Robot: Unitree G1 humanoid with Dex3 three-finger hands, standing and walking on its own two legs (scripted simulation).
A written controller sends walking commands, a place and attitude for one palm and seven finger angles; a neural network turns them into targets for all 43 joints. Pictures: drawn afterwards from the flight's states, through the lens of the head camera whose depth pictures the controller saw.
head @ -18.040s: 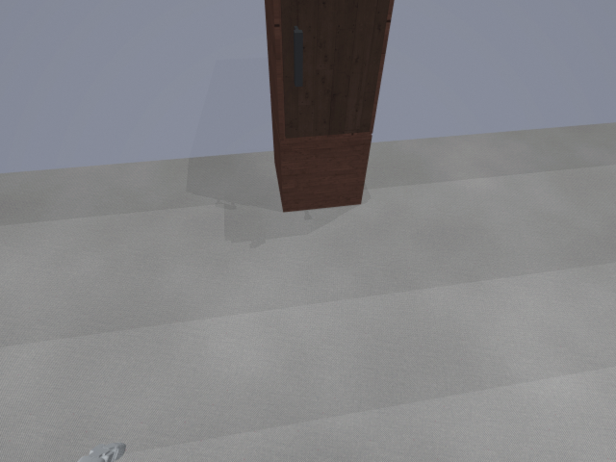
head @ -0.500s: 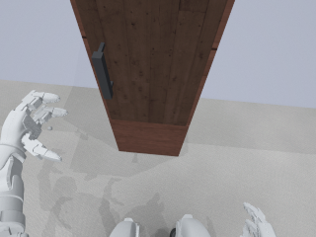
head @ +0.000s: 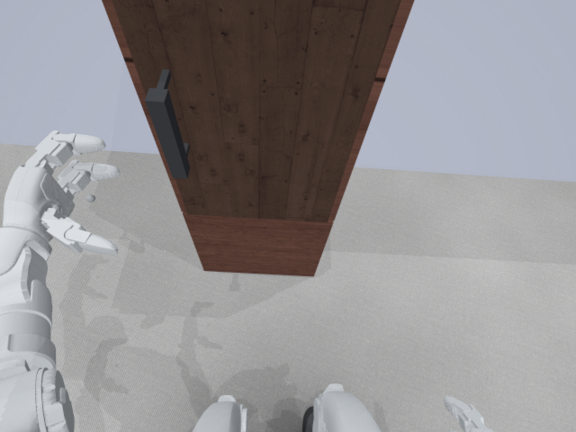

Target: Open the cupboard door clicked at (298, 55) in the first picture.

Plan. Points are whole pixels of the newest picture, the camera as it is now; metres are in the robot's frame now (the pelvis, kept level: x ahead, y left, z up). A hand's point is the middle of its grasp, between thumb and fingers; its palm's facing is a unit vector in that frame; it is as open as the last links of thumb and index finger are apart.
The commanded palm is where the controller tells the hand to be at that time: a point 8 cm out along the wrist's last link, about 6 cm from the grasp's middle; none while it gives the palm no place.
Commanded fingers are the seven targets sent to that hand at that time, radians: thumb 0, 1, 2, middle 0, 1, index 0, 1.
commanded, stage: move the hooked fingers beside the handle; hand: left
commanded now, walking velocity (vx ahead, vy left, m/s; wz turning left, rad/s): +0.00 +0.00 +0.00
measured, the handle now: (173, 128) +0.55 +0.19 +0.04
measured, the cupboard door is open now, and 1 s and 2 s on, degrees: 0 0 0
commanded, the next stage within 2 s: slide the fingers in behind the handle in 1.50 s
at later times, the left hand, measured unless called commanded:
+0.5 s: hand (118, 154) +0.48 +0.25 +0.06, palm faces -0.05 -1.00 -0.03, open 14.0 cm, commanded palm +0.47 +0.29 +0.05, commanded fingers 0.00 -0.50 0.30 -0.30 -1.20 -0.30 -1.20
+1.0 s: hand (122, 143) +0.51 +0.25 +0.05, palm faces -0.03 -1.00 -0.03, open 14.0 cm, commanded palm +0.49 +0.29 +0.05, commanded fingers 0.00 -0.50 0.30 -0.30 -1.20 -0.30 -1.20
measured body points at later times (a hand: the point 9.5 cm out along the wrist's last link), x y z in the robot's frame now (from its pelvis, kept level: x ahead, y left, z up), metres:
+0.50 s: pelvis -0.01 +0.01 -0.01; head +0.13 +0.03 +0.42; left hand +0.47 +0.30 +0.06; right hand +0.02 -0.27 -0.12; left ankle -0.01 +0.10 -0.67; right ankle +0.05 -0.12 -0.67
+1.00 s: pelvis +0.01 +0.00 -0.01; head +0.17 +0.03 +0.41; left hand +0.50 +0.31 +0.06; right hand +0.00 -0.26 -0.11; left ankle -0.01 +0.10 -0.67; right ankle +0.05 -0.12 -0.67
